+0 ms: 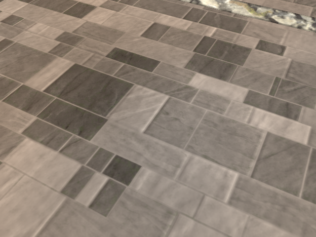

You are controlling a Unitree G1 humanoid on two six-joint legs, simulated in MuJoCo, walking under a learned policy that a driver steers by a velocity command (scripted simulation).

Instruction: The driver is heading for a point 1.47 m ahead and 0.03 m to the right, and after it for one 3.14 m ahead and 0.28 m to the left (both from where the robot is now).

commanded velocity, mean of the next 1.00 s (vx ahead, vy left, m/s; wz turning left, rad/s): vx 0.47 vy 0.00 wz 0.00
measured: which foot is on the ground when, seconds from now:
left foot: down 0.00-0.06, up 0.08-0.54, down 0.56-1.00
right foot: up 0.00-0.04, down 0.06-0.56, up 0.58-1.00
